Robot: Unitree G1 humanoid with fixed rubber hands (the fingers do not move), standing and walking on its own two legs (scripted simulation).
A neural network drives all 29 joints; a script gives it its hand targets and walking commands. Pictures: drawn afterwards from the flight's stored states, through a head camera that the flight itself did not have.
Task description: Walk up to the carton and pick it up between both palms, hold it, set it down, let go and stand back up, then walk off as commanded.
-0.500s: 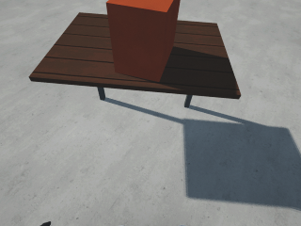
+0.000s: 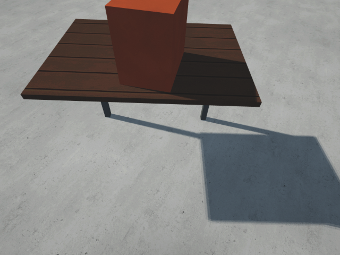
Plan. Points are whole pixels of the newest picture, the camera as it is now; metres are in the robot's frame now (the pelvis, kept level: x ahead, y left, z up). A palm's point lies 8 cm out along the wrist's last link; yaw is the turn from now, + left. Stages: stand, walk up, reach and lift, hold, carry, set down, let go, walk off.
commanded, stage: walk up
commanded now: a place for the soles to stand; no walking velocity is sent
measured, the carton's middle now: (154, 34) +0.83 +0.13 +0.11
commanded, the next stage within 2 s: none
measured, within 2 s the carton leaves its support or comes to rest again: neither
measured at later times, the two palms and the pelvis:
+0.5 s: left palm out of the picture +0.06 +0.29 -0.11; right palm out of the picture +0.07 -0.32 -0.10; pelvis -0.03 -0.02 -0.01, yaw -2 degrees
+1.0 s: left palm out of the picture +0.05 +0.28 -0.11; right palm out of the picture +0.05 -0.32 -0.10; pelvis -0.03 -0.02 -0.01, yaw -4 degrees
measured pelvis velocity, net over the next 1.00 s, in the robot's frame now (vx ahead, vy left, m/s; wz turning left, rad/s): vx -0.03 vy -0.02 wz -0.07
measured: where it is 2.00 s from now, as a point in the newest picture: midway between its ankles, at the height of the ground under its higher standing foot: outside the picture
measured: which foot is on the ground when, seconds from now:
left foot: down 0.00-1.00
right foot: up 0.00-0.14, down 0.16-1.00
